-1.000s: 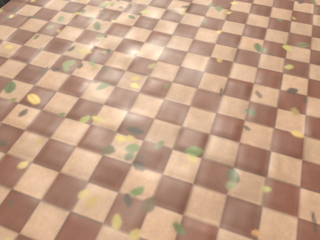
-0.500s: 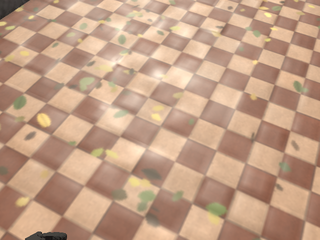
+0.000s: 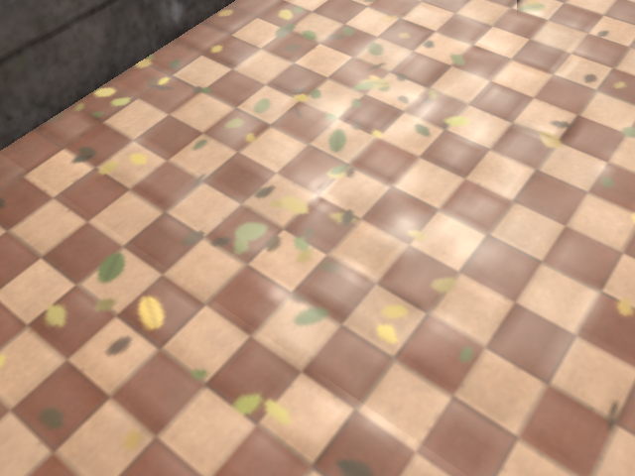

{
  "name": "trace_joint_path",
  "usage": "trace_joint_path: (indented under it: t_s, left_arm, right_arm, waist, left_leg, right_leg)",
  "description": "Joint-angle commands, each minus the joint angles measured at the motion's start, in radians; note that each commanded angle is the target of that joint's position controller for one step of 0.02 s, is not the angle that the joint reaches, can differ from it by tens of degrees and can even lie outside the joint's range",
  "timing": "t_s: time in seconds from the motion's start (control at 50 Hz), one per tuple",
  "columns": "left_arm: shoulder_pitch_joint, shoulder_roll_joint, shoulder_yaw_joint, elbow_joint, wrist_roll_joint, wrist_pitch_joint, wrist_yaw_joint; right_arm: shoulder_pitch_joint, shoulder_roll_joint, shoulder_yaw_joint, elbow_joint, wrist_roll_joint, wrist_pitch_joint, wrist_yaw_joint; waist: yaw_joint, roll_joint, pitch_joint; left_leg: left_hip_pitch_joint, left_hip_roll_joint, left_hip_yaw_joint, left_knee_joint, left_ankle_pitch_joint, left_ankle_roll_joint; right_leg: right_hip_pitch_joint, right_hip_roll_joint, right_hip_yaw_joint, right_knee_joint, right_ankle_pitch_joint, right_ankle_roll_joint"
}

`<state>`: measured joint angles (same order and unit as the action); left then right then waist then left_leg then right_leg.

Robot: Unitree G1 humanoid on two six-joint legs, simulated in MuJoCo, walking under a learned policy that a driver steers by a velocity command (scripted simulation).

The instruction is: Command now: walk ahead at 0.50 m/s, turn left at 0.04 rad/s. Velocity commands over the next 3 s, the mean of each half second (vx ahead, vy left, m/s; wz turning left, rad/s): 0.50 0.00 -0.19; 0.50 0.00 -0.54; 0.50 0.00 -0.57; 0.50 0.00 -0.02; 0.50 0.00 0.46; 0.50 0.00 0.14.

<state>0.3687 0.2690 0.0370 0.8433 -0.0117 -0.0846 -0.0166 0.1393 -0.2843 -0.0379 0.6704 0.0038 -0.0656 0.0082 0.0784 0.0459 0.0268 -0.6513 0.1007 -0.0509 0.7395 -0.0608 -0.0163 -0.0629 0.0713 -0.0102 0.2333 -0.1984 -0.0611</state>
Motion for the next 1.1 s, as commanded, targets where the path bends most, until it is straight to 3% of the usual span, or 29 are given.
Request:
trace_joint_path:
  t_s: [0.02, 0.12, 0.16, 0.18, 0.2, 0.22, 0.24, 0.26, 0.28, 0.3, 0.34, 0.4, 0.52, 0.62, 0.68, 0.7, 0.72, 0.74, 0.76, 0.78, 0.8, 0.82, 0.84, 0.86, 0.88, 0.92, 0.96, 1.02, 1.1]
  left_arm:
    - [0.004, 0.179, 0.040, -0.040, -0.009, -0.007, 0.008]
    - [0.044, 0.198, 0.047, 0.000, -0.012, 0.021, 0.017]
    - [0.020, 0.211, 0.050, 0.000, -0.013, 0.030, 0.021]
    - [0.012, 0.192, 0.040, -0.008, -0.006, 0.031, 0.022]
    - [0.012, 0.129, 0.015, -0.042, 0.024, 0.027, 0.023]
    - [0.154, 0.032, -0.011, -0.042, 0.003, 0.009, 0.016]
    - [0.079, 0.155, 0.018, -0.028, -0.021, 0.001, 0.013]
    - [-0.010, 0.186, 0.032, -0.056, -0.038, -0.003, 0.011]
    - [-0.051, 0.168, 0.031, -0.061, -0.031, -0.001, 0.015]
    - [-0.063, 0.155, 0.036, -0.062, -0.019, 0.006, 0.017]
    - [-0.018, 0.112, 0.035, -0.047, -0.021, 0.031, 0.018]
    - [-0.051, 0.084, 0.036, -0.065, -0.016, 0.055, 0.023]
    - [-0.216, 0.056, 0.026, -0.122, -0.008, 0.042, -0.007]
    - [-0.357, 0.051, 0.019, -0.203, -0.009, 0.042, -0.036]
    - [-0.322, 0.086, 0.038, -0.227, -0.010, 0.048, -0.047]
    - [-0.247, 0.113, 0.055, -0.216, -0.011, 0.052, -0.046]
    - [-0.108, 0.156, 0.082, -0.184, -0.014, 0.054, -0.039]
    - [0.063, 0.233, 0.118, -0.141, -0.014, 0.063, -0.020]
    - [0.052, 0.345, 0.136, -0.142, -0.024, 0.060, -0.007]
    - [0.074, 0.280, 0.112, -0.177, -0.012, 0.042, -0.012]
    - [0.040, 0.221, 0.095, -0.170, -0.003, 0.028, -0.016]
    - [-0.017, 0.193, 0.086, -0.174, -0.008, 0.020, -0.016]
    - [-0.088, 0.160, 0.076, -0.185, -0.009, 0.019, -0.014]
    - [-0.127, 0.134, 0.066, -0.204, 0.004, 0.018, -0.009]
    - [-0.142, 0.138, 0.066, -0.213, 0.009, 0.018, -0.006]
    - [-0.136, 0.151, 0.070, -0.209, 0.000, 0.015, 0.004]
    - [-0.106, 0.179, 0.077, -0.197, -0.003, 0.017, 0.019]
    - [-0.067, 0.186, 0.080, -0.182, -0.009, 0.027, 0.031]
    - [-0.006, 0.184, 0.080, -0.155, -0.017, 0.037, 0.035]
  right_arm:
    - [-0.110, -0.034, -0.004, -0.089, 0.008, -0.022, 0.011]
    - [-0.172, -0.062, -0.015, -0.125, 0.014, -0.032, 0.034]
    - [-0.050, -0.103, -0.037, -0.095, 0.006, -0.034, 0.030]
    - [0.100, -0.150, -0.061, -0.056, 0.002, -0.034, 0.020]
    - [0.288, -0.229, -0.081, -0.029, -0.013, -0.028, 0.006]
    - [0.298, -0.259, -0.084, -0.015, -0.016, -0.022, 0.013]
    - [0.283, -0.157, -0.061, -0.021, -0.006, -0.019, 0.012]
    - [0.221, -0.128, -0.050, -0.020, -0.002, -0.021, 0.008]
    - [0.159, -0.111, -0.043, -0.018, -0.006, -0.024, 0.010]
    - [0.116, -0.087, -0.038, -0.014, -0.009, -0.029, 0.013]
    - [0.080, -0.069, -0.039, 0.001, -0.018, -0.047, 0.015]
    - [0.071, -0.086, -0.049, 0.034, -0.019, -0.063, 0.011]
    - [0.107, -0.130, -0.062, 0.082, -0.015, -0.047, -0.012]
    - [0.185, -0.165, -0.076, 0.131, 0.007, -0.012, -0.019]
    - [0.162, -0.200, -0.086, 0.130, 0.017, 0.012, -0.028]
    - [0.151, -0.212, -0.089, 0.126, 0.019, 0.020, -0.032]
    - [0.131, -0.213, -0.087, 0.121, 0.024, 0.027, -0.036]
    - [0.135, -0.188, -0.075, 0.107, 0.013, 0.021, -0.041]
    - [0.224, -0.035, -0.027, 0.052, -0.027, -0.005, -0.025]
    - [0.150, -0.089, -0.028, 0.043, 0.002, -0.047, -0.009]
    - [0.047, -0.140, -0.042, 0.010, 0.041, -0.070, 0.001]
    - [0.029, -0.133, -0.037, 0.005, 0.035, -0.082, -0.002]
    - [0.028, -0.136, -0.043, 0.017, 0.008, -0.084, -0.009]
    - [0.048, -0.144, -0.050, 0.023, -0.007, -0.074, -0.011]
    - [0.062, -0.143, -0.052, 0.021, -0.010, -0.062, -0.010]
    - [0.063, -0.116, -0.047, 0.021, -0.018, -0.043, -0.009]
    - [-0.009, -0.089, -0.037, -0.003, -0.021, -0.034, -0.012]
    - [-0.120, -0.059, -0.023, -0.030, -0.015, -0.037, -0.004]
    - [-0.206, -0.086, -0.029, -0.060, 0.004, -0.050, 0.011]
  waist:
    - [0.008, -0.107, 0.017]
    - [-0.008, -0.119, 0.030]
    - [-0.090, -0.126, -0.045]
    - [-0.163, -0.106, -0.147]
    - [-0.224, 0.026, -0.315]
    - [-0.150, 0.278, -0.432]
    - [-0.192, 0.137, -0.336]
    - [-0.181, 0.090, -0.190]
    - [-0.148, 0.026, -0.120]
    - [-0.121, 0.025, -0.069]
    - [-0.078, 0.052, -0.049]
    - [-0.063, 0.028, -0.005]
    - [-0.114, -0.006, 0.040]
    - [-0.159, -0.016, 0.079]
    - [-0.107, 0.030, 0.018]
    - [-0.059, 0.046, -0.032]
    - [0.023, 0.034, -0.106]
    - [0.100, -0.037, -0.196]
    - [-0.018, -0.309, -0.258]
    - [0.038, -0.198, -0.402]
    - [0.055, -0.147, -0.267]
    - [0.012, -0.085, -0.170]
    - [-0.032, -0.051, -0.108]
    - [-0.068, -0.064, -0.089]
    - [-0.087, -0.087, -0.081]
    - [-0.097, -0.074, -0.063]
    - [-0.078, -0.076, -0.035]
    - [-0.033, -0.114, -0.023]
    - [-0.002, -0.134, -0.016]
  left_leg:
    - [0.067, -0.034, 0.039, -0.131, 0.140, 0.000]
    - [0.070, -0.056, 0.031, -0.230, 0.032, 0.054]
    - [0.279, -0.099, 0.066, -0.274, 0.001, 0.093]
    - [0.517, -0.078, 0.052, -0.272, 0.035, 0.126]
    - [0.834, 0.135, -0.175, -0.228, 0.082, 0.189]
    - [1.075, 0.327, -0.600, -0.343, -0.139, 0.324]
    - [0.993, 0.292, -0.589, -0.404, -0.275, 0.283]
    - [0.858, 0.262, -0.433, -0.431, -0.248, 0.244]
    - [0.731, 0.219, -0.331, -0.466, -0.164, 0.225]
    - [0.639, 0.185, -0.250, -0.503, -0.097, 0.216]
    - [0.535, 0.153, -0.143, -0.567, -0.024, 0.211]
    - [0.497, 0.153, -0.026, -0.611, 0.084, 0.218]
    - [0.559, 0.128, 0.155, -0.632, 0.150, 0.188]
    - [0.730, 0.183, 0.209, -0.572, 0.238, 0.173]
    - [0.788, 0.190, 0.251, -0.415, 0.634, 0.141]
    - [0.781, 0.182, 0.263, -0.294, 0.773, 0.128]
    - [0.715, 0.151, 0.287, -0.104, 0.786, 0.100]
    - [0.498, 0.109, 0.288, 0.177, 0.545, 0.056]
    - [0.024, -0.096, 0.230, 0.535, -0.425, -0.013]
    - [-0.095, -0.140, -0.025, 0.664, -0.552, -0.002]
    - [-0.177, -0.085, -0.050, 0.647, -0.457, 0.023]
    - [-0.151, -0.041, -0.042, 0.556, -0.366, 0.038]
    - [-0.091, -0.011, -0.037, 0.467, -0.316, 0.031]
    - [-0.019, 0.009, -0.043, 0.425, -0.277, 0.023]
    - [0.026, 0.010, -0.041, 0.392, -0.265, 0.008]
    - [0.051, 0.006, -0.017, 0.299, -0.229, -0.025]
    - [0.042, -0.014, 0.000, 0.165, -0.118, -0.052]
    - [0.112, -0.061, 0.005, -0.069, 0.084, -0.059]
    - [0.163, -0.096, -0.021, -0.210, 0.136, -0.043]
  right_leg:
    - [-0.040, -0.243, 0.119, -0.082, 0.288, -0.139]
    - [0.112, -0.316, 0.147, 0.002, 0.370, -0.109]
    - [0.102, -0.289, 0.125, 0.155, 0.619, -0.082]
    - [0.014, -0.238, 0.097, 0.333, 0.627, -0.055]
    - [-0.207, -0.161, 0.059, 0.656, 0.286, -0.019]
    - [-0.546, -0.016, 0.083, 0.940, -0.380, 0.026]
    - [-0.641, -0.068, 0.168, 1.031, -0.374, 0.023]
    - [-0.678, -0.107, 0.147, 1.027, -0.276, 0.021]
    - [-0.643, -0.148, 0.125, 0.991, -0.194, 0.030]
    - [-0.614, -0.172, 0.122, 0.946, -0.140, 0.040]
    - [-0.526, -0.197, 0.122, 0.922, -0.077, 0.055]
    - [-0.573, -0.205, 0.133, 0.871, 0.003, 0.072]
    - [-0.596, -0.190, 0.070, 0.553, 0.263, 0.068]
    - [-0.649, -0.170, 0.001, 0.418, 0.188, 0.025]
    - [-0.529, -0.096, -0.076, 0.401, 0.044, -0.027]
    - [-0.424, -0.056, -0.102, 0.402, 0.000, -0.051]
    - [-0.226, -0.014, -0.110, 0.343, 0.039, -0.086]
    - [0.081, -0.062, 0.021, 0.300, 0.069, -0.137]
    - [0.415, -0.326, 0.572, 0.237, -0.055, -0.317]
    - [0.490, -0.410, 0.857, 0.088, -0.162, -0.378]
    - [0.408, -0.382, 0.711, 0.059, -0.097, -0.320]
    - [0.264, -0.336, 0.580, 0.061, -0.009, -0.280]
    - [0.127, -0.296, 0.486, 0.053, 0.101, -0.252]
    - [0.033, -0.271, 0.432, 0.029, 0.190, -0.246]
    - [-0.027, -0.261, 0.418, 0.011, 0.247, -0.254]
    - [-0.103, -0.234, 0.347, -0.005, 0.325, -0.249]
    - [-0.150, -0.200, 0.296, -0.013, 0.336, -0.227]
    - [-0.193, -0.147, 0.255, 0.003, 0.228, -0.173]
    - [-0.144, -0.177, 0.339, 0.055, 0.114, -0.148]
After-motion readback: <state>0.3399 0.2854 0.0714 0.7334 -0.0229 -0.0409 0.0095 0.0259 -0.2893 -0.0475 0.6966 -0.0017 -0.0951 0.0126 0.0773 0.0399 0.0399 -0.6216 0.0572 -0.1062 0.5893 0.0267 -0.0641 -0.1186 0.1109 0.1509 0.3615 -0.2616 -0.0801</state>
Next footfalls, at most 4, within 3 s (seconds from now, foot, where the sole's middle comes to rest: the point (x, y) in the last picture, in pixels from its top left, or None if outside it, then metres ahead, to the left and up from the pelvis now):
0.18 left None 0.29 0.15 -0.78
0.74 right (428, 452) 0.53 -0.13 -0.78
1.22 left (395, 312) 0.87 -0.07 -0.78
1.72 right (555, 314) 0.89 -0.45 -0.78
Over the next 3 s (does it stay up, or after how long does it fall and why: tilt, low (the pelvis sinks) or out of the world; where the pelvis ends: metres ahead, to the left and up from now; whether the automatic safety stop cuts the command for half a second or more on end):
stays up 1.44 -0.69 0.00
